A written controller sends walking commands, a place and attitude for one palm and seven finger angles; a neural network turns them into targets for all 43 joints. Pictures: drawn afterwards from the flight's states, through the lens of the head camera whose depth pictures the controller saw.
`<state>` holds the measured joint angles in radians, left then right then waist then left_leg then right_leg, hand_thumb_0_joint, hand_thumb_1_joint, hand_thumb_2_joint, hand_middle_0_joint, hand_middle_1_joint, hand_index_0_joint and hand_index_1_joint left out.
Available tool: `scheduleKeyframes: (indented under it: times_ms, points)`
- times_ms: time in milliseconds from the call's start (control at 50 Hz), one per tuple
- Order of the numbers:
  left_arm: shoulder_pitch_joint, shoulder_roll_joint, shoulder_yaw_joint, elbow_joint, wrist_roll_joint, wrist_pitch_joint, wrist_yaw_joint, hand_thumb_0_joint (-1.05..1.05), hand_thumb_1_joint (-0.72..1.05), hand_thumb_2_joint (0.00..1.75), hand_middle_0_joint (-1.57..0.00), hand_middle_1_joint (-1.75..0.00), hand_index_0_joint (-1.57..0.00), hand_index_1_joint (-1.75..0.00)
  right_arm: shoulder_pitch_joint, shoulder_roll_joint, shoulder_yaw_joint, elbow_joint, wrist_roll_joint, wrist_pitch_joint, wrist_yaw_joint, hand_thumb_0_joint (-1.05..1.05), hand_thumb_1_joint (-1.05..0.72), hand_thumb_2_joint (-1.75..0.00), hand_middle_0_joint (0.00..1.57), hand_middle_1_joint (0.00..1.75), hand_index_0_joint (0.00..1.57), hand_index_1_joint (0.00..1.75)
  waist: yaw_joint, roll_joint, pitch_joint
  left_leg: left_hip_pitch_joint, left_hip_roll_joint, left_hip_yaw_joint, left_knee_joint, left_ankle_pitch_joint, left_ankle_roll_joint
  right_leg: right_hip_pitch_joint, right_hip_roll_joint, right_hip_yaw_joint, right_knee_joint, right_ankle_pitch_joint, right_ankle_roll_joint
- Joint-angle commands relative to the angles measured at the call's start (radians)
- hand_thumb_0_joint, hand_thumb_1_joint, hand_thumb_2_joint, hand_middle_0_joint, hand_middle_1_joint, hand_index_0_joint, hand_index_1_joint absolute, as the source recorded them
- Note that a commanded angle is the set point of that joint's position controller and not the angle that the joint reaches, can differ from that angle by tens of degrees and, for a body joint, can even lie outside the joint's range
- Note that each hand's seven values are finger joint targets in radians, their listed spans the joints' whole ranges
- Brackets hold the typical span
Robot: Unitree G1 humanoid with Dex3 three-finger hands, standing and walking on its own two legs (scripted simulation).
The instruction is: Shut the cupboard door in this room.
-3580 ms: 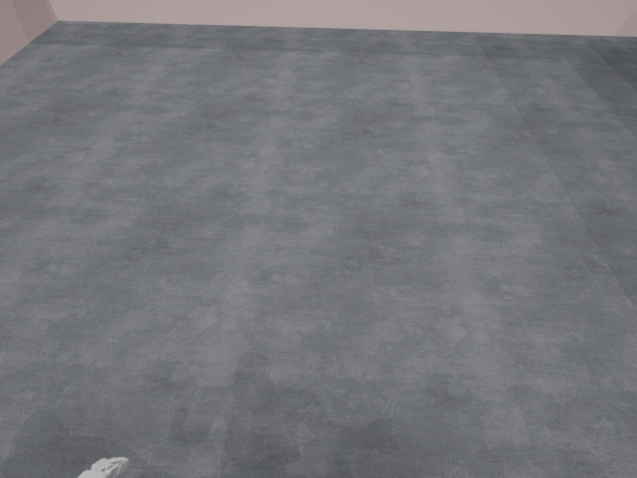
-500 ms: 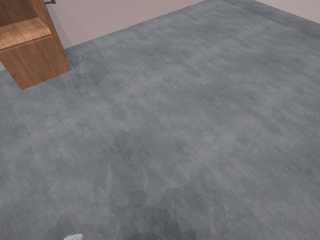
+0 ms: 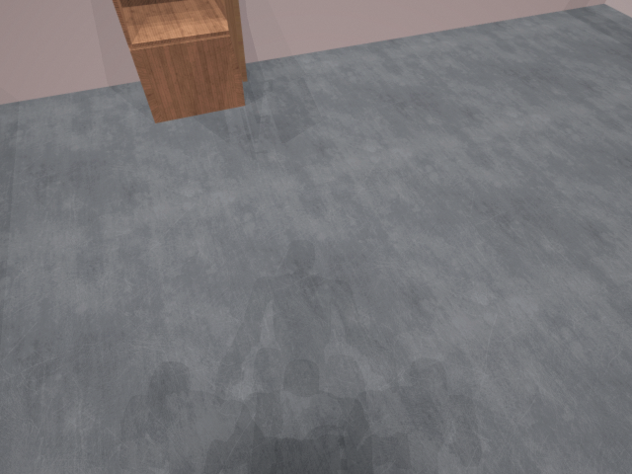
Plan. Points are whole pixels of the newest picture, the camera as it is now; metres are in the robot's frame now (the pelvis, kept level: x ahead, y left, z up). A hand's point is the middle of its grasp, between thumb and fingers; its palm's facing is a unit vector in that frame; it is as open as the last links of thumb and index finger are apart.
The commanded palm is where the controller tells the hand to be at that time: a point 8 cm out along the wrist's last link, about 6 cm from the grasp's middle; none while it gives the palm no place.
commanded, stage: turn or walk to find it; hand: left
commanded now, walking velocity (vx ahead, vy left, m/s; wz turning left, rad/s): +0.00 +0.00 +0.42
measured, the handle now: out of the picture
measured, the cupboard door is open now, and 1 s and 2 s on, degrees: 82 82 82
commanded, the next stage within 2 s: stand and wait in 0.34 s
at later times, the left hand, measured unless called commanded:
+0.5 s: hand out of the picture +0.06 +0.21 -0.14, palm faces +0.18 -0.95 -0.26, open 7.4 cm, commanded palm none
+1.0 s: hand out of the picture -0.09 +0.16 -0.17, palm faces +0.26 -0.95 -0.16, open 7.4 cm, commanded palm none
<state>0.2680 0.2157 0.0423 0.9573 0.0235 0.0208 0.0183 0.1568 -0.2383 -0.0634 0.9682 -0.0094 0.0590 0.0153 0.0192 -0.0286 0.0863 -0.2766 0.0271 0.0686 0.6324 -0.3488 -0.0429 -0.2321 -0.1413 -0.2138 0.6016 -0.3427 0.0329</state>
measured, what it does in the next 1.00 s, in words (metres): steps on the spot: left foot, then right foot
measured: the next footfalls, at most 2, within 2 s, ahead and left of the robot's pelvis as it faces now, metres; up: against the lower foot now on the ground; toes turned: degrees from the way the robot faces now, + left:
left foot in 0.02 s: +0.03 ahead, +0.11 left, +0.00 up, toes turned +5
right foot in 0.52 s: +0.04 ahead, -0.11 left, +0.00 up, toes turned +7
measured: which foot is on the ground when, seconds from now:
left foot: up 0.00-0.00, down 0.02-0.52, up 0.54-0.86, down 0.88-1.00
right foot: down 0.00-0.02, up 0.04-0.50, down 0.52-1.00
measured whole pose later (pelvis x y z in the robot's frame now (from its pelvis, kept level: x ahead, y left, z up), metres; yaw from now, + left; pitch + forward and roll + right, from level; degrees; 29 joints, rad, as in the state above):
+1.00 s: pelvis -0.04 +0.00 +0.01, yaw +11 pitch -2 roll +0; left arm 0.29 0.17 0.00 1.14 0.00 0.02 0.02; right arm 0.23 -0.15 -0.02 1.13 -0.01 0.01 -0.03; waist 0.04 -0.03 0.03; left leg -0.13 0.03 0.03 0.44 -0.27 -0.01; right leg -0.19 -0.03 -0.07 0.44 -0.21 0.00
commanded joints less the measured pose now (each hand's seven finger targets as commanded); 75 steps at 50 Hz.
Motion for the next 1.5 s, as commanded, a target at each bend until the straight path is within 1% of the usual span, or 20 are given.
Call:
scheduleKeyframes:
  times_ms: [0,20,40,100,140,320,440,460,480,500,520,620,760,800,840,900,1120,1360,1420,1480]
  points:
    - [-0.008,0.097,0.027,-0.110,-0.008,0.002,0.005,0.00,0.90,0.90,-0.20,-0.30,-0.20,-0.30,0.144,-0.260,-0.049,-0.052,-0.006,-0.042,-0.008,0.00,-0.90,-0.90,0.20,0.30,0.20,0.30,-0.071,0.327,-0.177,0.300,0.375,-0.404,-0.282,0.724,0.207,-0.296,0.023,0.064,0.367,-0.309,0.044]
    - [-0.070,0.113,0.030,-0.109,-0.003,0.018,0.015,0.00,0.90,0.90,-0.20,-0.30,-0.20,-0.30,0.168,-0.241,-0.049,-0.030,-0.009,-0.044,-0.021,0.00,-0.90,-0.90,0.20,0.30,0.20,0.30,-0.101,0.284,-0.169,0.214,0.363,-0.399,-0.298,0.626,0.232,-0.282,0.024,0.161,0.467,-0.305,0.035]
    - [-0.100,0.114,0.037,-0.102,-0.006,0.021,0.012,0.00,0.90,0.90,-0.20,-0.30,-0.20,-0.30,0.121,-0.224,-0.044,-0.039,-0.012,-0.042,-0.030,0.00,-0.90,-0.90,0.20,0.30,0.20,0.30,-0.083,0.269,-0.110,0.162,0.321,-0.383,-0.309,0.529,0.230,-0.317,0.020,0.190,0.519,-0.241,0.032]
    - [-0.041,0.117,0.041,-0.054,-0.005,0.014,-0.006,0.00,0.90,0.90,-0.20,-0.30,-0.20,-0.30,0.020,-0.159,-0.019,-0.072,-0.008,-0.054,-0.036,0.00,-0.90,-0.90,0.20,0.30,0.20,0.30,-0.025,0.177,-0.098,0.149,0.219,-0.265,-0.308,0.542,0.194,-0.296,0.020,0.193,0.532,-0.074,0.042]
    - [-0.034,0.115,0.040,-0.051,-0.005,0.015,-0.005,0.00,0.90,0.90,-0.20,-0.30,-0.20,-0.30,0.037,-0.158,-0.021,-0.070,-0.006,-0.059,-0.036,0.00,-0.90,-0.90,0.20,0.30,0.20,0.30,-0.030,0.152,-0.116,0.178,0.197,-0.245,-0.300,0.606,0.195,-0.282,0.031,0.191,0.504,-0.053,0.052]
    - [-0.116,0.092,0.032,-0.105,-0.011,0.013,0.004,0.00,0.90,0.90,-0.20,-0.30,-0.20,-0.30,0.088,-0.165,-0.037,-0.066,-0.015,-0.046,-0.032,0.00,-0.90,-0.90,0.20,0.30,0.20,0.30,-0.057,0.161,-0.110,0.175,0.204,-0.372,-0.299,0.517,0.231,-0.232,0.070,0.201,0.287,-0.105,0.054]
    - [-0.015,0.069,0.017,-0.063,-0.016,-0.007,0.014,0.00,0.90,0.90,-0.20,-0.30,-0.20,-0.30,0.064,-0.130,-0.026,-0.049,-0.013,-0.046,-0.031,0.00,-0.90,-0.90,0.20,0.30,0.20,0.30,-0.007,0.147,-0.137,0.053,0.151,-0.358,-0.246,0.457,0.185,0.036,0.111,0.178,-0.067,0.053,0.020]
    - [0.021,0.081,0.016,-0.048,-0.014,-0.015,0.018,0.00,0.90,0.90,-0.20,-0.30,-0.20,-0.30,0.059,-0.109,-0.021,-0.044,-0.005,-0.048,-0.029,0.00,-0.90,-0.90,0.20,0.30,0.20,0.30,0.013,0.115,-0.147,0.000,0.118,-0.329,-0.201,0.367,0.147,0.131,0.086,0.193,-0.203,0.149,0.017]
    - [0.015,0.131,0.020,-0.042,-0.005,-0.028,0.023,0.00,0.90,0.90,-0.20,-0.30,-0.20,-0.30,0.088,-0.057,-0.011,-0.039,0.003,-0.051,-0.024,0.00,-0.90,-0.90,0.20,0.30,0.20,0.30,0.000,-0.027,-0.148,-0.102,0.043,-0.254,-0.100,0.215,0.086,0.219,-0.040,0.330,-0.283,0.171,-0.021]
    - [0.005,0.192,0.026,-0.042,0.001,-0.036,0.026,0.00,0.90,0.90,-0.20,-0.30,-0.20,-0.30,0.094,-0.010,0.002,-0.050,0.006,-0.049,-0.020,0.00,-0.90,-0.90,0.20,0.30,0.20,0.30,-0.010,-0.198,-0.108,-0.182,-0.061,-0.138,-0.004,-0.049,0.031,0.185,-0.222,0.508,-0.330,0.248,-0.107]
    - [0.006,0.199,0.030,-0.052,-0.004,-0.037,0.022,0.00,0.90,0.90,-0.20,-0.30,-0.20,-0.30,0.066,-0.045,-0.008,-0.053,-0.006,-0.031,-0.027,0.00,-0.90,-0.90,0.20,0.30,0.20,0.30,0.012,-0.236,-0.088,-0.154,-0.049,-0.149,0.111,-0.182,0.030,0.069,-0.273,0.551,-0.364,0.249,-0.183]
    - [-0.071,0.111,0.007,-0.030,-0.006,-0.036,0.016,0.00,0.90,0.90,-0.20,-0.30,-0.20,-0.30,0.123,-0.026,-0.009,0.040,-0.005,-0.017,-0.021,0.00,-0.90,-0.90,0.20,0.30,0.20,0.30,-0.037,-0.107,-0.041,-0.103,-0.011,-0.101,0.290,-0.053,0.016,0.011,-0.111,0.322,-0.325,0.324,-0.170]
    - [0.031,0.117,0.013,0.049,-0.002,-0.033,0.015,0.00,0.90,0.90,-0.20,-0.30,-0.20,-0.30,0.087,0.003,0.012,0.068,-0.002,-0.033,-0.034,0.00,-0.90,-0.90,0.20,0.30,0.20,0.30,0.007,-0.126,-0.069,-0.011,0.010,-0.048,-0.003,-0.060,0.012,0.076,-0.103,0.350,-0.294,0.386,-0.185]
    - [0.015,0.108,0.010,0.068,-0.010,-0.033,0.017,0.00,0.90,0.90,-0.20,-0.30,-0.20,-0.30,0.130,0.008,0.020,0.099,0.000,-0.042,-0.039,0.00,-0.90,-0.90,0.20,0.30,0.20,0.30,-0.016,-0.115,-0.089,0.098,0.012,-0.043,-0.165,0.060,0.015,0.053,-0.076,0.327,-0.260,0.369,-0.145]
    - [0.016,0.068,-0.004,0.079,-0.020,-0.029,0.015,0.00,0.90,0.90,-0.20,-0.30,-0.20,-0.30,0.163,-0.021,0.024,0.128,-0.001,-0.062,-0.045,0.00,-0.90,-0.90,0.20,0.30,0.20,0.30,-0.024,0.011,-0.099,0.213,0.082,-0.112,-0.269,0.263,0.043,-0.028,0.000,0.264,-0.214,0.266,-0.073]
    - [0.025,0.045,-0.015,0.114,-0.016,-0.017,0.013,0.00,0.90,0.90,-0.20,-0.30,-0.20,-0.30,0.089,-0.044,0.027,0.132,0.000,-0.070,-0.050,0.00,-0.90,-0.90,0.20,0.30,0.20,0.30,0.004,0.137,-0.052,0.098,0.133,-0.144,-0.301,0.242,0.064,0.033,0.043,0.219,-0.225,0.184,-0.029]
    - [0.093,0.023,-0.040,0.183,-0.010,-0.020,0.011,0.00,0.90,0.90,-0.20,-0.30,-0.20,-0.30,0.136,-0.021,0.038,0.143,0.002,-0.074,-0.054,0.00,-0.90,-0.90,0.20,0.30,0.20,0.30,-0.005,0.060,0.016,0.059,0.095,-0.134,-0.368,0.087,0.069,0.031,0.032,0.228,-0.268,0.159,-0.024]
    - [0.067,0.043,0.002,0.102,-0.004,-0.010,0.018,0.00,0.90,0.90,-0.20,-0.30,-0.20,-0.30,0.125,-0.064,0.007,0.075,-0.002,-0.051,-0.038,0.00,-0.90,-0.90,0.20,0.30,0.20,0.30,0.002,0.084,-0.010,-0.091,0.113,-0.250,-0.313,0.105,0.111,0.021,0.029,0.150,-0.108,0.106,-0.002]
    - [0.068,0.061,0.016,0.074,-0.003,-0.014,0.020,0.00,0.90,0.90,-0.20,-0.30,-0.20,-0.30,0.122,-0.058,0.002,0.048,-0.004,-0.048,-0.034,0.00,-0.90,-0.90,0.20,0.30,0.20,0.30,0.005,0.032,-0.039,-0.126,0.084,-0.230,-0.240,0.143,0.104,0.041,-0.005,0.176,-0.125,0.097,-0.014]
    - [0.054,0.100,0.021,0.055,-0.003,-0.017,0.022,0.00,0.90,0.90,-0.20,-0.30,-0.20,-0.30,0.155,-0.011,0.008,0.038,-0.007,-0.044,-0.030,0.00,-0.90,-0.90,0.20,0.30,0.20,0.30,-0.008,-0.121,-0.081,-0.110,-0.007,-0.114,-0.087,0.096,0.062,0.029,-0.124,0.282,-0.229,0.045,-0.084]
